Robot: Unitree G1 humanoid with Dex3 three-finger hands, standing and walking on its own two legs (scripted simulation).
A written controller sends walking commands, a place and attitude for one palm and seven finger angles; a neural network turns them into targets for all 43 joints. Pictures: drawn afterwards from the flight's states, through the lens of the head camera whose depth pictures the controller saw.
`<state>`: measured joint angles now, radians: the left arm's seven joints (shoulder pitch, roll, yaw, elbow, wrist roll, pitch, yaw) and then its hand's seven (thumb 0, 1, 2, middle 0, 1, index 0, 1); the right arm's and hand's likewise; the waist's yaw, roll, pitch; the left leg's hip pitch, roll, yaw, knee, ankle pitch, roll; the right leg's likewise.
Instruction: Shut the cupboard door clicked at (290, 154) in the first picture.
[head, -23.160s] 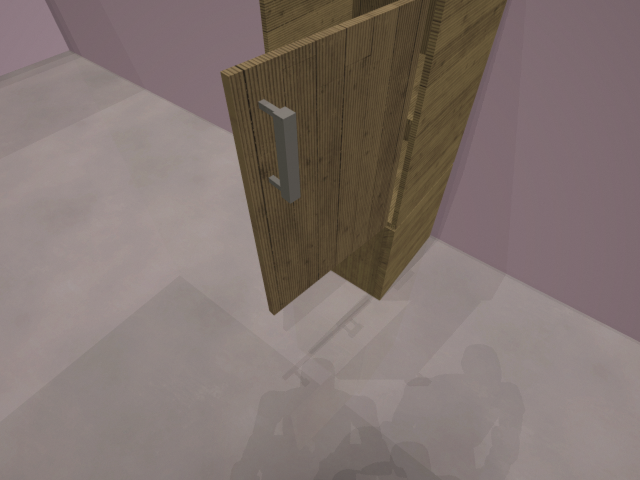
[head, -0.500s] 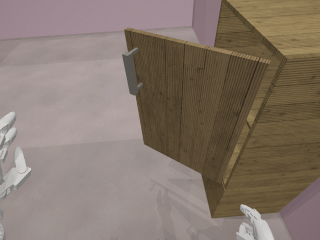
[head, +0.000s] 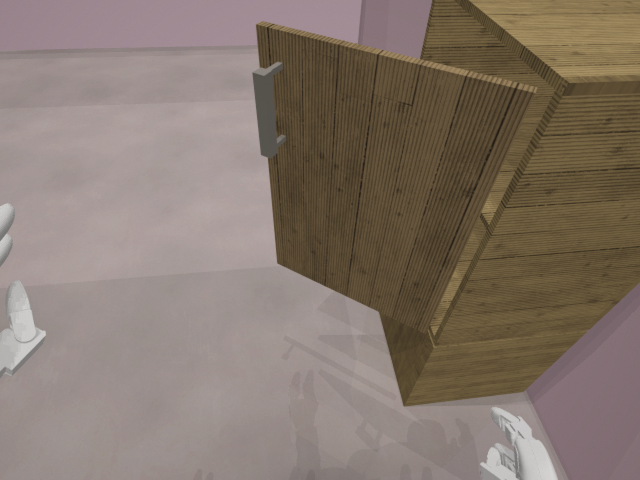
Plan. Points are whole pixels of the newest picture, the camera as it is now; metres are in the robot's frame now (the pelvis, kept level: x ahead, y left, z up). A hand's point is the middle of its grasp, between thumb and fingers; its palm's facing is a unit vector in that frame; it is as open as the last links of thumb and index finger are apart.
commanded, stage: step back with the hand held close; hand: left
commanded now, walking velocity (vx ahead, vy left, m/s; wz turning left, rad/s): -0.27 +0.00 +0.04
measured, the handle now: (272, 111) +0.66 +0.13 +0.14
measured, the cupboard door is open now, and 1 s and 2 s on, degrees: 53 53 53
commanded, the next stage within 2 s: stop stepping back and stand still in 0.96 s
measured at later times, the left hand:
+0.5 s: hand out of the picture +0.14 +0.27 +0.17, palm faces +0.51 -0.74 -0.44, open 7.4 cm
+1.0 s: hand out of the picture +0.06 +0.31 +0.21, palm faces +0.51 -0.81 -0.29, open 7.4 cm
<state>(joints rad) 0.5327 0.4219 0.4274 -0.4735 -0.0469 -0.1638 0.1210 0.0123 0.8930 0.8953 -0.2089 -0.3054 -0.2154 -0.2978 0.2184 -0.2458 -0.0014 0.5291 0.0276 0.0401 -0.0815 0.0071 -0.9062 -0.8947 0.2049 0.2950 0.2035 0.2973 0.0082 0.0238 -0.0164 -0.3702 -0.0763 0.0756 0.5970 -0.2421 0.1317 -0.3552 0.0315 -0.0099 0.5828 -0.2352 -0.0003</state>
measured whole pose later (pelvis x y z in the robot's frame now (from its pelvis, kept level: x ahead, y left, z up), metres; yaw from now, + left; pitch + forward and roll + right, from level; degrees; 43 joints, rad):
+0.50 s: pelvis -0.05 +0.00 -0.02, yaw +5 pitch -1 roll -2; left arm 0.43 0.41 0.47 -0.50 0.00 -0.25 0.12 0.01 0.89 0.90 -0.21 -0.31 -0.21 -0.30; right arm 0.22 -0.23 -0.01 0.58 0.01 -0.02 -0.06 0.01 -0.90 -0.89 0.21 0.30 0.21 0.30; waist -0.01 -0.01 0.03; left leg -0.50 -0.04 0.12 0.75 -0.28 0.13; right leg -0.46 0.07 0.03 0.74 -0.27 -0.01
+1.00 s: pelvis -0.13 +0.03 +0.01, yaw +2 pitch +5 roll -9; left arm 0.42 0.41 0.45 -0.59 -0.08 -0.26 0.13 0.01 0.89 0.90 -0.20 -0.30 -0.21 -0.30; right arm 0.15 -0.14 0.01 0.63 0.00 -0.14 -0.03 0.01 -0.90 -0.89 0.21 0.30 0.21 0.30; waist 0.05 0.02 -0.08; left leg -0.51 0.07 0.19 0.30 0.07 0.06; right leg -0.16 0.09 -0.05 0.73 -0.58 0.00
